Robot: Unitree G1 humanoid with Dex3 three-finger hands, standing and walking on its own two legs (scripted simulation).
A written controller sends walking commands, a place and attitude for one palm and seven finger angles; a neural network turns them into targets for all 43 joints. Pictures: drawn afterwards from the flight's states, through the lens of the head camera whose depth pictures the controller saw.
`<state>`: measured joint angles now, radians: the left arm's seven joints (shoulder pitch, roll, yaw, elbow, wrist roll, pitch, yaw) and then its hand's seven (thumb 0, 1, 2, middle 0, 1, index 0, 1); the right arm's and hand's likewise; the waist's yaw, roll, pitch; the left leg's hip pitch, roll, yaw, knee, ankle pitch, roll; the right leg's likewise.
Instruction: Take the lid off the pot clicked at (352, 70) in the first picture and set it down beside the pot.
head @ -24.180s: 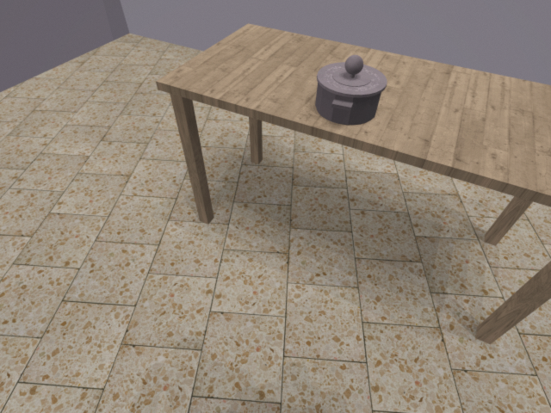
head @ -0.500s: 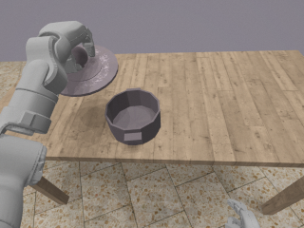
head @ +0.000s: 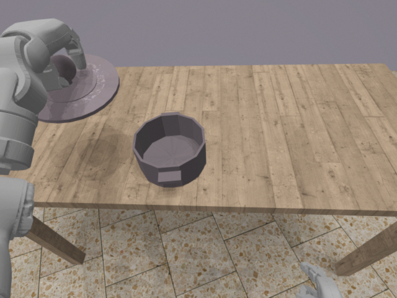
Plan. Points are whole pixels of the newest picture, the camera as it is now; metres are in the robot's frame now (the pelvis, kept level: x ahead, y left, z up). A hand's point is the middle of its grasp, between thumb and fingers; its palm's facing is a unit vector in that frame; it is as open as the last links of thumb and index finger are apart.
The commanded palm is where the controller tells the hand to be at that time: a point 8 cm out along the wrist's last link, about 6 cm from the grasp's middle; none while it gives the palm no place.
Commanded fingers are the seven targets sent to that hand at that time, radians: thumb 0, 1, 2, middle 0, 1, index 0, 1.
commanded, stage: move the lid sideways beside the pot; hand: left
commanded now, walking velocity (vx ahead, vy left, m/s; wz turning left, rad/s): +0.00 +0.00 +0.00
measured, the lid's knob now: (61, 68) +0.47 +0.26 +0.24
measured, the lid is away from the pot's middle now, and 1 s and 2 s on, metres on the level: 0.18 0.24 0.24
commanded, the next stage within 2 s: lower the lid onto the table in 0.56 s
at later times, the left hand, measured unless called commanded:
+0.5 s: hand (22, 78) +0.44 +0.32 +0.24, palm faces -0.21 -0.02 -0.98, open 7.6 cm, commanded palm +0.42 +0.31 +0.31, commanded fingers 0.00 0.59 1.07 -0.86 -0.97 -0.88 -0.99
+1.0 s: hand (32, 87) +0.44 +0.31 +0.22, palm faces -0.23 -0.04 -0.97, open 7.6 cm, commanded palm +0.42 +0.30 +0.28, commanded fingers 0.00 0.59 1.07 -0.86 -0.97 -0.88 -0.99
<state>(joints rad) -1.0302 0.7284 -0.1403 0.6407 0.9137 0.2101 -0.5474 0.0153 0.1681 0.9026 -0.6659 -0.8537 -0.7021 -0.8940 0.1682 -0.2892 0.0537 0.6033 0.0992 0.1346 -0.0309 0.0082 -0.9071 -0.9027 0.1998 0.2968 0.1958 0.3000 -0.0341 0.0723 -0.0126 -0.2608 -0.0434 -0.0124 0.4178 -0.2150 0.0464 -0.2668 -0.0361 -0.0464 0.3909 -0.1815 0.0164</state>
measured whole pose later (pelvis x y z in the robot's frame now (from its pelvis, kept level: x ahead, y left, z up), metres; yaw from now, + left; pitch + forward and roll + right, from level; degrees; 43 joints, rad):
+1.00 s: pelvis +0.00 +0.02 +0.00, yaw +1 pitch +5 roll -1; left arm -0.98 0.79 -0.09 0.67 0.91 0.12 -0.56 0.02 0.17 0.90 -0.66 -0.85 -0.70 -0.89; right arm 0.18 -0.29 0.04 0.60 0.10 0.17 -0.03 0.01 -0.91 -0.90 0.20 0.30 0.20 0.30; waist -0.04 0.06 0.00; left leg -0.29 -0.06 -0.02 0.42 -0.21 0.07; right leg -0.27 -0.05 -0.06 0.35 -0.16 0.03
